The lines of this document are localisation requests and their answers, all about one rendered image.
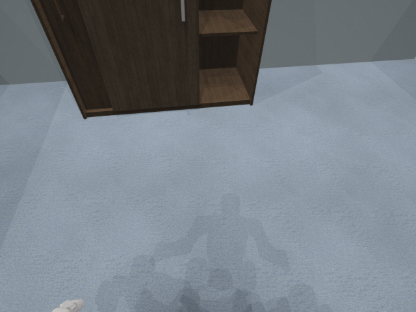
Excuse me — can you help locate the left robot hand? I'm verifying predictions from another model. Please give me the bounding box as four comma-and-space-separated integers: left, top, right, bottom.
52, 299, 84, 312

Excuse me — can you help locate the wardrobe door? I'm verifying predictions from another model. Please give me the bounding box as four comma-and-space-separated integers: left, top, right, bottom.
77, 0, 200, 111
39, 0, 112, 110

